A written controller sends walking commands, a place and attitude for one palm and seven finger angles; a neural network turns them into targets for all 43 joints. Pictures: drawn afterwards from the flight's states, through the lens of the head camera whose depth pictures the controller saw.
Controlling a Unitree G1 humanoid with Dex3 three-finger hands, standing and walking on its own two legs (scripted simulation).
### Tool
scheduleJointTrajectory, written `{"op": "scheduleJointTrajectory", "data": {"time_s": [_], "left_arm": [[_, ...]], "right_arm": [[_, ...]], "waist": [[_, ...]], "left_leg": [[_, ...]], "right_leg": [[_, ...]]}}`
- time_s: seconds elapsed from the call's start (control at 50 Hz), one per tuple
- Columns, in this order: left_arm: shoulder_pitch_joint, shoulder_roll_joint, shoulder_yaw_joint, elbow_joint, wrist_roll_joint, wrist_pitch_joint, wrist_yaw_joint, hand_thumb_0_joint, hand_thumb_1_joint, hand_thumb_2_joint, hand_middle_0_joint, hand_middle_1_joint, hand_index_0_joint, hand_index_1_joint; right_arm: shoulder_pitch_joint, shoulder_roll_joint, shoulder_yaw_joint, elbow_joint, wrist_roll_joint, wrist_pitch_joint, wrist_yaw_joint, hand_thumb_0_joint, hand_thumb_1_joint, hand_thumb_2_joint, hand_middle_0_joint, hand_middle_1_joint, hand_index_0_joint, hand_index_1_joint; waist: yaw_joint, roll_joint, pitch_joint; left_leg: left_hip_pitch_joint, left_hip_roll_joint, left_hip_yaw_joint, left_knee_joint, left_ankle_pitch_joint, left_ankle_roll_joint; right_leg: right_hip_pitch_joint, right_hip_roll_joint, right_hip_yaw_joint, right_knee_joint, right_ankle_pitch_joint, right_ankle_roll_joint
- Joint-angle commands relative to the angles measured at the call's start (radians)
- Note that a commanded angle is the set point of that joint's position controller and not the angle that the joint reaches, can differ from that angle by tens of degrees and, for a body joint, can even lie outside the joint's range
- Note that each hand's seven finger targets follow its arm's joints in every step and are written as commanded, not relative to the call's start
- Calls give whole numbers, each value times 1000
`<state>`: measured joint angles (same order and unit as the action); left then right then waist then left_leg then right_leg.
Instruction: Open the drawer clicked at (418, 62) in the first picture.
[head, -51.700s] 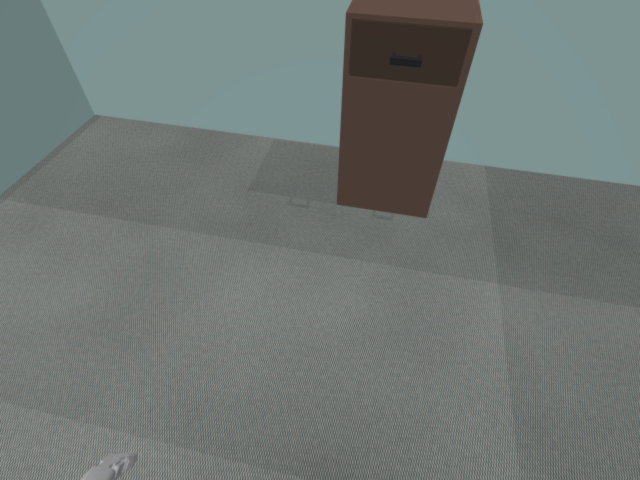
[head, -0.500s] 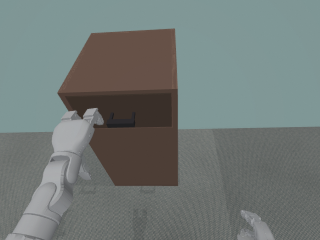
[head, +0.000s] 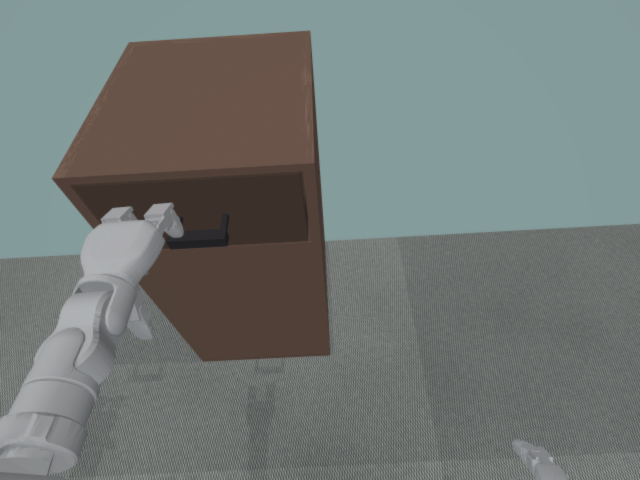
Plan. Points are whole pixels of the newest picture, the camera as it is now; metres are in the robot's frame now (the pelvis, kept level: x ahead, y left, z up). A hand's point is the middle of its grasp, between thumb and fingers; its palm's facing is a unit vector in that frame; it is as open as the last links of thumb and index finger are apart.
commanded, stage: move the hooked fingers above the handle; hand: left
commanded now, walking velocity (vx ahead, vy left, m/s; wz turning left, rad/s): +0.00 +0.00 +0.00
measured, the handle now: (200, 229) +0.50 +0.27 -0.05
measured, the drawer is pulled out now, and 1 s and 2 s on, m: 0.00 0.00 0.00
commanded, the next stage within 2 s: none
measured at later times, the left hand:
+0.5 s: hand (160, 241) +0.41 +0.28 +0.03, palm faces +0.02 -0.06 -1.00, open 13.8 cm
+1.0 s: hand (185, 224) +0.46 +0.26 +0.02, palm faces +0.04 -0.03 -1.00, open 13.6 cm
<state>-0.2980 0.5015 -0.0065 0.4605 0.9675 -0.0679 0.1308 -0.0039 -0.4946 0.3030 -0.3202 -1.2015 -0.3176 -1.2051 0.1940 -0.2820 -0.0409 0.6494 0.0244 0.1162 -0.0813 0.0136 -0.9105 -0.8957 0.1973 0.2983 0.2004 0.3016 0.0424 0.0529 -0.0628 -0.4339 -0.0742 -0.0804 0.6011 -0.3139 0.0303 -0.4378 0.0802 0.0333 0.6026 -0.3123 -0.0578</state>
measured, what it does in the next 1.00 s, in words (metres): stands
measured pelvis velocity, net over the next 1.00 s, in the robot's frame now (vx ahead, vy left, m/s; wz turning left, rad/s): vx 0.00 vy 0.04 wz -0.02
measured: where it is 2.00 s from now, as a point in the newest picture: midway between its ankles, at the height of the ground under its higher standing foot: outside the picture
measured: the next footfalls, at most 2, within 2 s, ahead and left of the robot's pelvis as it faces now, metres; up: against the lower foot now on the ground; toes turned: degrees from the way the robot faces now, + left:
none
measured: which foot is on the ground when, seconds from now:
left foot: down 0.00-1.00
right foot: down 0.00-1.00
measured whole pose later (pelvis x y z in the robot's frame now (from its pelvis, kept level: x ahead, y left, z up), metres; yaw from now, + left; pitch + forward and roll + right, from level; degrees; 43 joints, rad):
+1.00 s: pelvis +0.00 +0.04 -0.02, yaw -1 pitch +18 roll -2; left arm -0.74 0.43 -0.05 0.99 1.07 -0.03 0.40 0.00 -0.49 0.30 -0.39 -1.25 -0.34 -1.25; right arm 0.32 -0.26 -0.04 0.70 -0.01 0.14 -0.02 0.01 -0.91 -0.90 0.20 0.30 0.20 0.30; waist -0.05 0.06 -0.14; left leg -0.71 -0.09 -0.05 0.78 -0.37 0.07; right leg -0.69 0.07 0.04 0.74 -0.35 -0.01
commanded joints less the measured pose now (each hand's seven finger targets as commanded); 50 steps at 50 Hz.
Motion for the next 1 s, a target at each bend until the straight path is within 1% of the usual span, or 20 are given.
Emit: {"op": "scheduleJointTrajectory", "data": {"time_s": [0.0,0.06,0.08,0.14,0.18,0.28,0.38,0.4,0.46,0.48,0.56,0.62,0.68,0.74,0.8,0.84,0.9,0.92,0.94,0.98], "left_arm": [[-352,327,202,-181,12,-37,105,0,-500,300,-300,-1200,-300,-1200],[-360,293,178,-127,18,-13,140,0,-500,300,-300,-1200,-300,-1200],[-344,306,193,-90,18,2,146,0,-500,300,-300,-1200,-300,-1200],[-324,269,148,-55,17,44,139,0,-500,300,-300,-1200,-300,-1200],[-363,237,107,-27,18,64,122,0,-500,300,-300,-1200,-300,-1200],[-481,202,52,-71,23,29,99,0,-500,300,-300,-1200,-300,-1200],[-563,251,112,-55,60,-21,157,0,-500,300,-300,-1200,-300,-1200],[-571,238,106,-45,68,-20,176,0,-500,300,-300,-1200,-300,-1200],[-555,213,105,31,73,14,218,0,-500,300,-300,-1200,-300,-1200],[-546,233,124,63,73,32,225,0,-500,300,-300,-1200,-300,-1200],[-588,145,28,114,76,97,216,0,-500,300,-300,-1200,-300,-1200],[-662,76,-46,159,66,112,183,0,-500,300,-300,-1200,-300,-1200],[-760,114,-33,183,67,80,163,0,-500,300,-300,-1200,-300,-1200],[-874,132,-32,181,93,27,183,0,-500,300,-300,-1200,-300,-1200],[-880,225,55,232,111,6,231,0,-500,300,-300,-1200,-300,-1200],[-875,198,45,311,113,22,263,0,-500,300,-300,-1200,-300,-1200],[-846,246,74,435,111,83,287,0,-500,300,-300,-1200,-300,-1200],[-871,238,59,430,111,99,290,0,-500,300,-300,-1200,-300,-1200],[-874,274,80,435,112,115,293,0,-500,300,-300,-1200,-300,-1200],[-912,310,85,451,113,142,289,0,-500,300,-300,-1200,-300,-1200]], "right_arm": [[-27,-87,-40,-121,-9,-39,-4,0,-900,-900,200,300,200,300],[-14,-88,-47,-112,-6,-37,3,0,-900,-900,200,300,200,300],[-5,-93,-49,-108,-5,-34,6,0,-900,-900,200,300,200,300],[2,-98,-49,-117,0,-28,14,0,-900,-900,200,300,200,300],[11,-106,-51,-114,3,-22,16,0,-900,-900,200,300,200,300],[47,-112,-54,-111,-2,-22,15,0,-900,-900,200,300,200,300],[82,-106,-56,-93,-15,-16,18,0,-900,-900,200,300,200,300],[87,-101,-57,-92,-18,-18,24,0,-900,-900,200,300,200,300],[98,-102,-59,-80,-22,-15,40,0,-900,-900,200,300,200,300],[102,-107,-59,-77,-24,-11,45,0,-900,-900,200,300,200,300],[117,-113,-62,-80,-18,-3,62,0,-900,-900,200,300,200,300],[140,-119,-68,-70,-16,2,63,0,-900,-900,200,300,200,300],[158,-124,-64,-63,-20,7,50,0,-900,-900,200,300,200,300],[176,-118,-61,-50,-27,0,42,0,-900,-900,200,300,200,300],[194,-121,-56,-39,-38,-2,43,0,-900,-900,200,300,200,300],[197,-116,-53,-32,-42,-4,49,0,-900,-900,200,300,200,300],[208,-130,-45,-28,-44,-1,57,0,-900,-900,200,300,200,300],[212,-130,-46,-31,-42,0,57,0,-900,-900,200,300,200,300],[214,-135,-46,-29,-41,3,57,0,-900,-900,200,300,200,300],[207,-138,-40,-27,-37,14,49,0,-900,-900,200,300,200,300]], "waist": [[3,-32,-376],[-7,-11,-379],[-7,-43,-379],[-8,-32,-381],[-35,-73,-375],[-63,-43,-384],[-47,20,-401],[-44,64,-410],[-43,59,-409],[-35,48,-415],[-59,17,-436],[-99,-27,-418],[-115,-49,-402],[-121,41,-411],[-104,79,-441],[-112,67,-417],[-110,11,-428],[-122,-1,-448],[-114,-21,-474],[-125,-44,-482]], "left_leg": [[5,-14,67,4,288,25],[9,-7,74,15,317,21],[-2,-7,72,17,321,21],[3,-2,77,16,350,19],[13,3,72,20,366,22],[109,24,42,29,429,20],[143,39,7,40,487,-11],[162,43,4,45,511,-20],[173,56,-8,58,563,-43],[160,55,-11,58,574,-48],[177,67,-17,61,585,-52],[202,78,-37,63,560,-47],[176,69,-38,56,466,-36],[189,67,-44,65,435,-40],[153,62,-42,83,430,-46],[96,56,-26,98,406,-42],[-5,45,2,106,359,-24],[-13,44,11,110,356,-17],[-35,38,23,110,344,-7],[-76,31,34,104,303,7]], "right_leg": [[257,-75,56,-22,477,30],[213,-65,37,-10,461,24],[213,-57,31,-8,452,22],[210,-54,20,-3,470,21],[189,-49,10,-7,462,22],[97,-39,-11,-7,382,16],[8,-28,-36,24,296,0],[-15,-27,-40,31,288,-2],[-64,-19,-58,47,260,-3],[-58,-16,-59,50,256,-6],[-75,-15,-64,47,252,1],[-114,-15,-66,30,219,9],[-118,-17,-61,20,184,7],[-180,-16,-61,36,149,-1],[-194,-11,-63,64,140,-9],[-209,-8,-68,76,142,-11],[-152,-8,-60,82,174,-6],[-136,-9,-54,80,198,-3],[-93,-12,-46,76,220,1],[-48,-17,-33,65,232,7]]}}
